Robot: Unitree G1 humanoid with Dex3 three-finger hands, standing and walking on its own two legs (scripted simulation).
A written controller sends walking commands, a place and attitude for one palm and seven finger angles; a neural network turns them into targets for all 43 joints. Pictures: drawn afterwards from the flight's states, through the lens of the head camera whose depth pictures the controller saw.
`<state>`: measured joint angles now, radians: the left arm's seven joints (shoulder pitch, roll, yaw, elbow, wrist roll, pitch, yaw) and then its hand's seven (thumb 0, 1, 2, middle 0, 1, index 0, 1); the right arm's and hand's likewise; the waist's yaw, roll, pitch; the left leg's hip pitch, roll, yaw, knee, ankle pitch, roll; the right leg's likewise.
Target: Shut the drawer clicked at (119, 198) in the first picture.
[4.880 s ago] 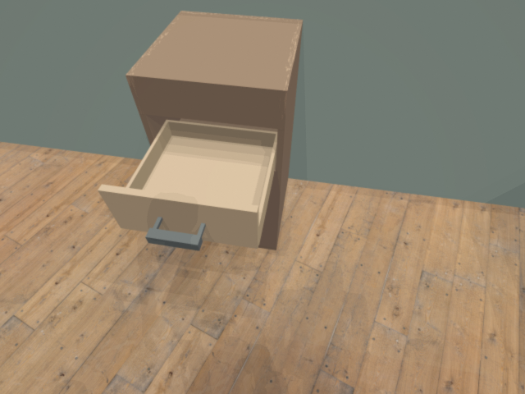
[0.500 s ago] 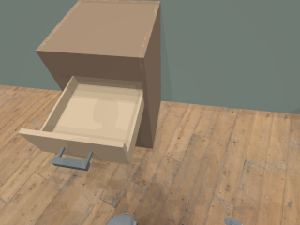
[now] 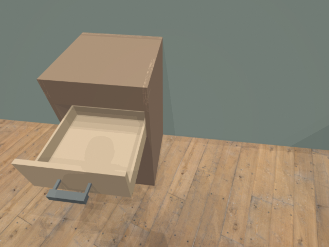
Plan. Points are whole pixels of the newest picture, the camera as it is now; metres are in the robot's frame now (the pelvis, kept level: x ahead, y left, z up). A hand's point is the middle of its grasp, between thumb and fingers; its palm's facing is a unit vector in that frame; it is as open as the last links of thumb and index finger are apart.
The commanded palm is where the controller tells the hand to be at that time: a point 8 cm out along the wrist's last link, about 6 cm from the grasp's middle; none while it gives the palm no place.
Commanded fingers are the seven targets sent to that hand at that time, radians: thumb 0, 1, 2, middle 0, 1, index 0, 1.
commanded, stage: look again from close up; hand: left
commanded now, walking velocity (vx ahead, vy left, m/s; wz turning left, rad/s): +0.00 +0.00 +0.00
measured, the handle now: (70, 190) +0.34 +0.34 -0.18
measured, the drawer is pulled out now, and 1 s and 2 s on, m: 0.30 0.30 0.30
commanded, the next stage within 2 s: shuffle to correct the standing spot in 0.36 s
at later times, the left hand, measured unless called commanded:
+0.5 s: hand out of the picture +0.02 +0.15 -0.17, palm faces +0.02 -0.98 -0.17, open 7.4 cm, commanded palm none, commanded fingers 0.00 0.90 0.90 -0.20 -0.30 -0.20 -0.30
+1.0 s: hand out of the picture +0.05 +0.25 -0.18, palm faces +0.01 -0.95 -0.30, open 7.4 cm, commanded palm none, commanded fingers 0.00 0.90 0.90 -0.20 -0.30 -0.20 -0.30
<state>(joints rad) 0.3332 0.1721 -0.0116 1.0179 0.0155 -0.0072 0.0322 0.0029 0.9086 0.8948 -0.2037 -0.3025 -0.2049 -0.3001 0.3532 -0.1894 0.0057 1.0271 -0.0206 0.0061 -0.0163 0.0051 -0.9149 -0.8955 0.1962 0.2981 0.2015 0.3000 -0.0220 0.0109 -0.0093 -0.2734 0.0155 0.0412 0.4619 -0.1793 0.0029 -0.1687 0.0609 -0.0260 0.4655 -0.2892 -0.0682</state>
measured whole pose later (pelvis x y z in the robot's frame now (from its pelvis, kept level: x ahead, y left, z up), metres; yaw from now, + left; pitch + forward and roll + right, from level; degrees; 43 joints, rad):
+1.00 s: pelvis +0.04 +0.04 -0.01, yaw -4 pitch +0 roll +2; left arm 0.30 0.22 0.05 1.02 0.03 0.04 0.06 0.00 0.90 0.89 -0.20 -0.30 -0.21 -0.30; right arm 0.25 -0.21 -0.03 0.96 -0.02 0.03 -0.01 0.01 -0.91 -0.90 0.20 0.30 0.20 0.30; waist 0.03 -0.03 0.03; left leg -0.27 -0.03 0.13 0.54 -0.27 0.05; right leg -0.25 -0.03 0.03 0.75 -0.50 -0.03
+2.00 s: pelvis +0.05 +0.15 +0.00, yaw -4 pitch +0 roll +2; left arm 0.34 0.14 0.00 1.03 0.03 0.00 0.03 0.00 0.91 0.89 -0.20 -0.30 -0.20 -0.30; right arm 0.28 -0.17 -0.01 1.03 -0.01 0.02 -0.01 0.01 -0.93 -0.90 0.20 0.30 0.20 0.30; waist 0.01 0.00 0.02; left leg -0.27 0.04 0.06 0.60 -0.29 -0.02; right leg -0.18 -0.04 -0.11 0.49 -0.30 -0.05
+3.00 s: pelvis +0.05 +0.19 +0.00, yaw -5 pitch -1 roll +0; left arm 0.31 0.14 -0.02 1.06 0.02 0.00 0.04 0.00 0.91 0.90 -0.20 -0.30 -0.20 -0.30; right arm 0.30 -0.15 0.02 1.08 -0.01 -0.02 -0.02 0.01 -0.91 -0.90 0.20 0.30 0.20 0.30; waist 0.00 0.00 0.04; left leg -0.21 0.02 0.07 0.49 -0.27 0.00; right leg -0.19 -0.05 -0.08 0.51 -0.30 0.01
